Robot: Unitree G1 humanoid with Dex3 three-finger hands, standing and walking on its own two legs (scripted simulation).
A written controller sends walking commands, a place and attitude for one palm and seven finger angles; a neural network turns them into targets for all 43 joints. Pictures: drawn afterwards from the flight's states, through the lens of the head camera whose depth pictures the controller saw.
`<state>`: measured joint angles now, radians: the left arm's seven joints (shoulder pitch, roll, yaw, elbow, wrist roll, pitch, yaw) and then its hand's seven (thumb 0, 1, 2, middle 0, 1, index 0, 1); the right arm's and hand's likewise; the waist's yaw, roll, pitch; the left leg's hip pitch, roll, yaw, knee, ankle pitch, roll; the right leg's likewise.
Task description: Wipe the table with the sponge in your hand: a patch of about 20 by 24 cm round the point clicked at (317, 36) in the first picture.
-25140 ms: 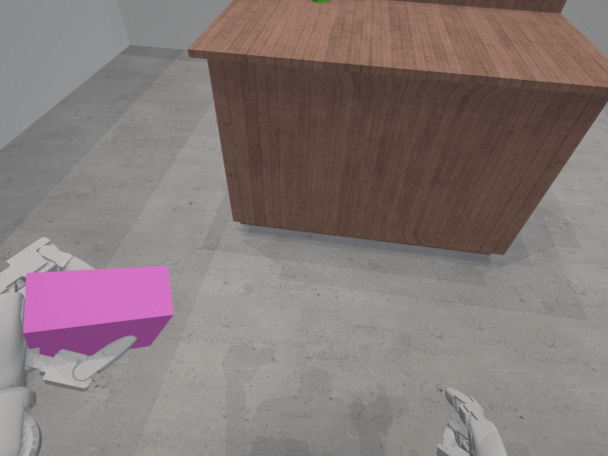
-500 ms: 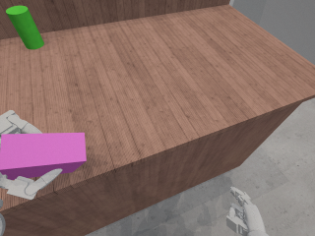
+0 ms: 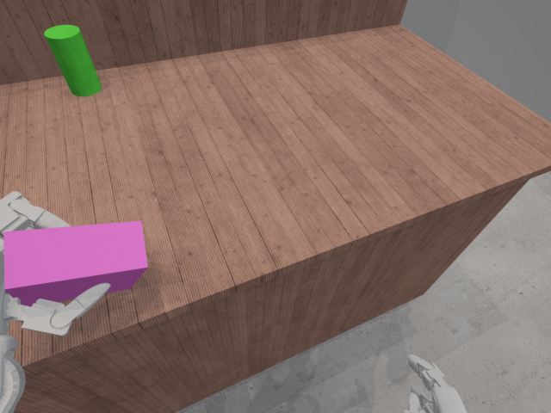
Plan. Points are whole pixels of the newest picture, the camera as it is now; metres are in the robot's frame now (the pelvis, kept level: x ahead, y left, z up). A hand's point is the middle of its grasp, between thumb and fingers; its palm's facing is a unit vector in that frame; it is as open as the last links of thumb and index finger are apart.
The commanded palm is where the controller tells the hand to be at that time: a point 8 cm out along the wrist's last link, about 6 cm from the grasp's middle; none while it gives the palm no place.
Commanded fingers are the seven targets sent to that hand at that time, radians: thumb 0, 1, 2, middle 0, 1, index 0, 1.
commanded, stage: come to a stop and stand still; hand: left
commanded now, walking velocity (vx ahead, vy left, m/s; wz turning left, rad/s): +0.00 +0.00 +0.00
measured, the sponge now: (98, 263) +0.24 +0.22 +0.14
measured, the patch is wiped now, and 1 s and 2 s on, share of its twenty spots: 0.00 0.00 0.00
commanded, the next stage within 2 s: look again from close up in 0.60 s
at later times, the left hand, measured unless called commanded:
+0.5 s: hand (33, 249) +0.24 +0.28 +0.17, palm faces +0.40 -0.84 -0.36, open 9.3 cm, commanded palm +0.18 +0.31 +0.18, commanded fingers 0.00 0.10 1.30 -1.20 -1.60 -1.20 -1.60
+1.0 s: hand (54, 256) +0.23 +0.26 +0.16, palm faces +0.36 -0.85 -0.39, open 9.3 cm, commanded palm +0.18 +0.30 +0.18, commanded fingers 0.00 0.10 1.30 -1.20 -1.60 -1.20 -1.60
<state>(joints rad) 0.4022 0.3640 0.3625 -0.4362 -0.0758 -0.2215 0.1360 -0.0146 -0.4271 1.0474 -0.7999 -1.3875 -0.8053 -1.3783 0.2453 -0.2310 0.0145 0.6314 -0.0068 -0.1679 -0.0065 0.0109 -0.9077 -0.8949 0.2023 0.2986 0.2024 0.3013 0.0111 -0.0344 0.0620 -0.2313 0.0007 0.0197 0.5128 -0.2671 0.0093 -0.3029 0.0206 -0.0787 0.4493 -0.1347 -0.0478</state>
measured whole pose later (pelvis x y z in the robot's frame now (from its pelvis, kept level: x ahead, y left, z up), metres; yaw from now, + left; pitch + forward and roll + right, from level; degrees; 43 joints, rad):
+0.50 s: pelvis +0.01 +0.03 +0.00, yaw -1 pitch -2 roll -1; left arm 0.41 0.33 0.36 -0.49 -0.04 -0.17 0.12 -0.01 -0.43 1.05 -0.80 -1.39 -0.81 -1.38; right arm 0.16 -0.20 0.04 0.57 -0.01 -0.13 -0.01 0.01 -0.91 -0.89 0.21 0.30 0.21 0.30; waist 0.02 -0.02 0.09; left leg -0.17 -0.04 0.04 0.47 -0.27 0.05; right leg -0.25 -0.01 -0.05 0.41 -0.13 0.00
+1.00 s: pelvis +0.01 +0.02 +0.00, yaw -1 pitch -2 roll +0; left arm 0.47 0.34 0.35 -0.52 -0.05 -0.17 0.12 -0.01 -0.43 1.05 -0.80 -1.39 -0.81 -1.38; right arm 0.16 -0.21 0.02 0.57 0.00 -0.12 -0.03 0.01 -0.91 -0.89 0.20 0.30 0.20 0.30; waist 0.01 0.00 0.12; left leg -0.16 -0.02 0.04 0.45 -0.26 0.04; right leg -0.24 0.00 -0.05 0.40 -0.13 -0.02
